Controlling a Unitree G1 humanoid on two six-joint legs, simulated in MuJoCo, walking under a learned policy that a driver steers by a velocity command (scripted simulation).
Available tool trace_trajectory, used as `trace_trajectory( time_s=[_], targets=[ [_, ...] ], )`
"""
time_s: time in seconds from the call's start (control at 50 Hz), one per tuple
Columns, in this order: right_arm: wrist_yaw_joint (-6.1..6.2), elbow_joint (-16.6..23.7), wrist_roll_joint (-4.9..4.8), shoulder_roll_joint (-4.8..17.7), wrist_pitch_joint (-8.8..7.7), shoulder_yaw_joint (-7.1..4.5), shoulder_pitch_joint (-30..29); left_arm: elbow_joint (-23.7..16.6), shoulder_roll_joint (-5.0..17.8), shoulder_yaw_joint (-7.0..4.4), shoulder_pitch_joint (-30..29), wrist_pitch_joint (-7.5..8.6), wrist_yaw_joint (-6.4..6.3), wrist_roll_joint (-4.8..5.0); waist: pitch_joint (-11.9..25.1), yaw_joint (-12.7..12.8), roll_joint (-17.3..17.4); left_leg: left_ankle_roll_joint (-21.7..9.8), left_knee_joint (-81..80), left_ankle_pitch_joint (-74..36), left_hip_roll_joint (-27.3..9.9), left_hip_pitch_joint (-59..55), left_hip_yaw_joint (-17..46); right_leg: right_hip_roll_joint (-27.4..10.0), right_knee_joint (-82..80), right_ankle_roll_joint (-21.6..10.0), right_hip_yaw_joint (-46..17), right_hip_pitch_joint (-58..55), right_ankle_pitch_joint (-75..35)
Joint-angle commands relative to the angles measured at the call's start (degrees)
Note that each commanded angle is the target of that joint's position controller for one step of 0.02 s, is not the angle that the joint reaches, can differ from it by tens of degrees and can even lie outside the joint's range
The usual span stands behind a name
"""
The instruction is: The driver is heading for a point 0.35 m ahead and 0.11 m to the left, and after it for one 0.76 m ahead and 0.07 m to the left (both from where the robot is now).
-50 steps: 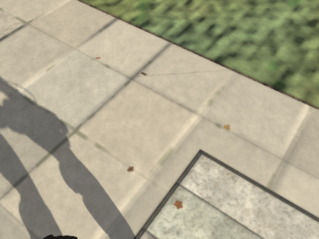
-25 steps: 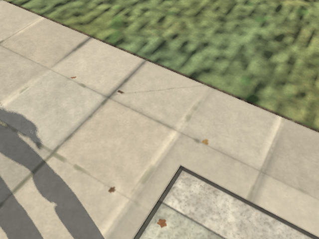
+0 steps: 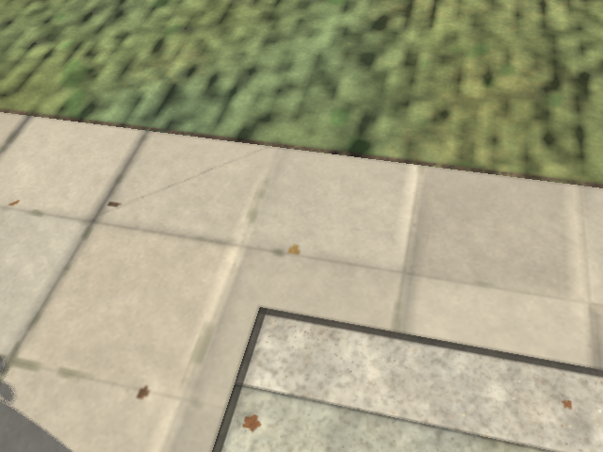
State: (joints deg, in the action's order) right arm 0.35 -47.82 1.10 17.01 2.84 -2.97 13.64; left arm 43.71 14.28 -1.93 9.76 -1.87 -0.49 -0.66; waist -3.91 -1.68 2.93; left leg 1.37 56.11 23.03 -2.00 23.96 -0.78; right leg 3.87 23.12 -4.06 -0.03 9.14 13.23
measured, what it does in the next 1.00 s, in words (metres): walks ahead: left foot, then right foot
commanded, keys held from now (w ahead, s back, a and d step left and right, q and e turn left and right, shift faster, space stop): w+q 0.46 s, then e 0.54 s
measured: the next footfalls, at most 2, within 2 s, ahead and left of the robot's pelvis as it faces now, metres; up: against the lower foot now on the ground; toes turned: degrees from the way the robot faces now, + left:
left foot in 0.46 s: +0.20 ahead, +0.19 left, +0.00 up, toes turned +17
right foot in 0.98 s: +0.38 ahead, +0.10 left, +0.00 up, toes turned +1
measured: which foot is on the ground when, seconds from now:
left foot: up 0.00-0.44, down 0.46-1.00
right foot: down 0.00-0.48, up 0.50-0.96, down 0.98-1.00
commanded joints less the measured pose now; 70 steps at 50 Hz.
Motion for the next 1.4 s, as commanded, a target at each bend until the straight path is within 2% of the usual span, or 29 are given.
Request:
trace_trajectory(
  time_s=[0.02,0.08,0.24,0.38,0.42,0.44,0.46,0.48,0.5,0.52,0.54,0.56,0.6,0.66,0.8,0.86,0.94,0.96,0.98,1.0,1.02,1.04,1.08,1.1,1.12,1.16,1.24,1.34,1.4],
  targets=[
    [-1.16,1.03,0.44,4.34,-0.21,-0.77,1.7,-0.01,7.8,-1.49,4.81,1.29,-0.44,-0.54,4.82,3.01,-9.83,-0.17,-2.17,-2.28,0.54,2.42,0.62,-14.89,-11.62,-7.31,-10.26,-7.5,-7.36],
    [-1.83,1.82,0.42,5.32,-0.7,-1.41,-2.25,1.88,9.27,-1.93,6.96,1.95,-0.57,-1.16,-1.38,4.56,-9.56,-1.63,-3.97,-4.02,1.54,10.07,4.54,-18.1,-17.29,-7.58,-14.16,-8.89,12.03],
    [-3.14,2.88,0.76,2.51,-2.58,-1.26,-5.37,4.46,8.36,-2.35,8.9,5.37,-0.79,-0.89,-2.76,4.24,-7.0,-2.14,-8.5,-7.68,-0.8,14.66,2.42,-20.71,-19.27,-8.44,-8.02,-10.98,10.37],
    [-4.87,7.54,0.57,2.12,-2.85,-0.71,-11.26,6.29,9.84,-3.07,11.01,6.27,0.12,-1.39,-3.4,4.74,-8.56,-5.69,-17.53,-7.21,-0.94,6.68,-3.39,-20.92,-14.88,-6.24,0.94,-7.36,0.97],
    [-4.65,7.54,0.81,2.57,-3.07,-0.97,-8.18,6.39,11.1,-3.34,10.13,5.95,0.24,-1.12,-1.74,2.44,-8.45,-7.76,-20.3,-5.52,1.74,-1.13,-6.13,-20.68,-8.18,-4.84,4.26,-5.0,-11.81],
    [-4.26,5.94,1.18,3.0,-3.5,-1.47,-2.59,6.34,11.32,-3.27,9.43,5.7,0.24,-0.77,1.24,-0.58,-6.44,-8.91,-23.36,-6.86,4.39,-9.86,-7.1,-18.95,1.49,-3.57,8.03,-2.27,-22.36],
    [-3.48,2.47,1.68,5.61,-4.03,-2.83,7.31,5.95,10.26,-2.68,9.84,5.53,0.32,-0.99,7.76,-4.22,-1.54,-10.61,-26.12,-4.96,5.94,-22.55,-5.01,-15.53,16.98,-1.51,12.03,2.61,-26.86],
    [-2.16,2.12,2.42,12.14,-4.53,-4.45,15.27,2.89,5.18,-0.96,10.27,5.58,0.87,-0.46,14.01,-7.07,11.75,-16.29,-35.96,10.45,-11.48,-36.67,22.2,-9.5,39.48,2.43,14.35,20.02,-6.8],
    [-1.63,2.73,0.36,13.56,-4.64,-3.97,13.11,2.13,5.34,-1.08,9.35,5.85,0.94,-1.29,14.57,-4.45,11.45,-18.97,-45.79,-2.71,-21.24,-35.69,43.59,-3.34,48.34,3.45,4.63,29.45,16.78],
    [-1.08,2.45,-0.38,11.88,-4.52,-3.53,10.23,2.87,7.4,-1.49,8.25,5.5,0.87,-0.76,9.02,-3.2,3.73,-18.95,-41.82,-19.3,-20.76,-31.09,31.84,-6.88,51.43,2.89,0.51,30.03,13.08],
    [-0.86,2.79,-0.19,8.36,-5.04,-2.45,6.94,4.06,6.18,-1.04,8.93,5.61,1.04,0.3,6.16,-0.88,-0.04,-17.37,-39.34,-35.83,-17.9,-25.55,21.97,-8.45,49.65,2.56,-0.18,26.74,9.09],
    [-0.85,2.84,-0.12,5.45,-5.53,-1.44,3.91,5.61,5.26,-0.87,10.54,5.21,1.0,0.49,4.57,1.51,-1.84,-14.37,-39.12,-45.33,-14.38,-21.71,13.67,-9.88,45.48,2.36,-0.54,23.41,7.62],
    [-0.63,3.05,-0.15,3.2,-6.36,-0.36,0.15,8.35,5.56,-1.09,14.29,3.34,1.14,-0.65,4.89,3.92,0.69,-10.83,-40.15,-53.72,-10.81,-17.55,5.34,-8.36,43.09,2.83,-0.66,17.7,4.43],
    [-0.05,2.05,-0.21,3.91,-6.98,-0.13,0.79,9.42,4.52,-1.47,15.03,2.01,1.54,0.09,4.56,4.81,1.44,-8.37,-41.1,-60.72,-10.0,-17.74,-0.7,-5.04,41.19,3.21,-2.22,18.11,0.07],
    [2.49,0.24,-0.83,2.06,-5.68,0.78,2.0,5.75,2.01,-0.88,4.79,1.42,2.04,-1.25,2.02,1.84,2.45,-7.43,-39.45,-59.23,-9.48,-22.72,-7.17,-4.93,25.35,3.81,3.08,22.18,-6.78],
    [3.12,-1.28,-0.67,2.56,-4.84,0.44,3.97,4.52,1.42,-0.51,3.7,1.26,2.13,-1.39,2.31,1.08,2.3,-8.59,-36.11,-61.96,-10.95,-26.02,-7.52,-4.16,19.93,2.41,4.93,20.72,-4.72],
    [3.48,-1.32,-0.63,4.17,-3.85,-0.49,2.24,4.38,2.59,-1.04,7.54,1.37,1.63,-1.36,3.91,3.0,2.52,-8.79,-25.45,-70.16,-11.97,-25.67,-7.74,-1.21,14.79,-1.51,6.97,14.34,2.76],
    [3.42,-1.08,-0.55,4.7,-3.73,-0.76,1.45,4.61,3.12,-1.39,9.86,1.72,1.33,-1.31,5.36,4.13,2.13,-8.44,-19.73,-68.8,-11.71,-24.42,-8.02,-0.68,12.04,-2.89,6.48,10.98,2.71],
    [3.17,-0.67,-0.64,5.62,-3.57,-1.17,-0.42,5.03,3.89,-1.81,14.27,2.46,0.94,-1.45,7.35,7.74,-0.4,-6.91,-9.19,-62.89,-9.87,-20.28,-9.66,-1.66,4.2,-5.08,4.0,4.01,-6.14],
    [2.65,1.48,-0.75,4.69,-3.81,-0.93,-0.79,4.41,10.17,-3.55,17.56,3.08,0.15,-1.49,11.7,9.51,-8.95,-3.99,8.19,-35.54,-3.75,-9.3,-11.07,-12.57,1.25,-9.92,-11.19,-6.61,-32.72],
    [1.87,4.34,-1.07,0.9,-3.01,-0.28,0.67,4.06,14.8,-5.14,14.65,1.79,-0.59,0.32,16.75,5.01,-19.31,-1.27,24.99,12.61,9.29,5.63,-4.26,-24.88,0.09,-22.69,-31.89,-13.52,-51.88],
    [1.68,3.03,0.67,1.29,-2.51,0.28,1.43,3.26,13.76,-5.25,13.35,1.36,-0.27,1.92,15.76,5.29,-8.62,-1.42,24.93,12.55,3.65,5.88,3.97,-25.63,-1.96,-22.92,-28.4,-8.74,-41.68],
    [1.82,3.19,-0.2,2.95,-2.66,-0.51,-2.03,1.67,7.23,-3.45,5.41,0.2,-0.62,0.57,2.71,2.4,-1.47,-0.83,17.0,5.3,0.93,7.59,3.4,-18.97,-6.46,-16.79,-20.59,3.87,-21.09],
    [1.92,3.84,0.45,3.41,-2.37,-0.69,-2.75,1.2,6.29,-3.07,3.41,0.05,-0.87,0.6,1.33,1.5,-2.7,-0.25,11.89,2.67,0.21,6.51,3.19,-15.66,-7.11,-13.98,-17.82,6.04,-17.8],
    [1.78,3.2,1.14,2.31,-1.7,-0.39,-1.17,0.86,6.33,-3.08,2.38,0.09,-0.87,0.12,2.23,1.05,-4.68,0.44,9.66,0.93,1.06,4.48,2.08,-13.03,-6.68,-12.87,-15.3,6.91,-18.85],
    [1.62,3.07,0.6,0.67,-0.9,0.08,0.41,1.22,7.85,-3.54,3.64,0.55,-0.35,-0.25,4.77,1.14,-6.19,1.46,3.32,0.62,1.98,3.01,1.44,-11.38,-5.39,-11.68,-13.92,5.39,-22.12],
    [1.99,5.08,-0.17,1.31,-0.45,0.16,-2.86,0.91,10.26,-4.53,4.97,0.16,0.07,-0.47,7.18,3.29,-8.96,2.04,-4.85,-0.47,2.1,2.19,2.14,-11.45,-5.92,-10.68,-17.71,4.09,-11.35],
    [2.24,6.76,-0.66,2.04,-1.33,0.12,-3.83,-0.47,10.94,-5.11,2.7,-0.73,0.71,-0.95,6.87,3.91,-10.84,0.96,-13.46,0.0,3.73,-1.95,2.42,-11.27,-4.71,-9.07,-23.24,5.4,-7.57],
    [2.64,6.09,-0.94,1.76,-2.58,0.18,1.84,-1.17,10.65,-5.15,-0.39,-1.06,0.81,-0.24,7.22,0.74,-10.81,-0.95,-28.45,-4.46,5.04,-11.03,2.06,-9.47,-1.03,-5.5,-25.39,7.52,-10.42]
  ],
)
Keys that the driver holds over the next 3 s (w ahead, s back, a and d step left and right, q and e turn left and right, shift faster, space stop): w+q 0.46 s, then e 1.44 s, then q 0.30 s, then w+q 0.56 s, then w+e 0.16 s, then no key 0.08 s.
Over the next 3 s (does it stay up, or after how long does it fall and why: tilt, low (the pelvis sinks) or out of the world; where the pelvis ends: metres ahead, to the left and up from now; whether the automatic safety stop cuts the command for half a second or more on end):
stays up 0.57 0.14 -0.02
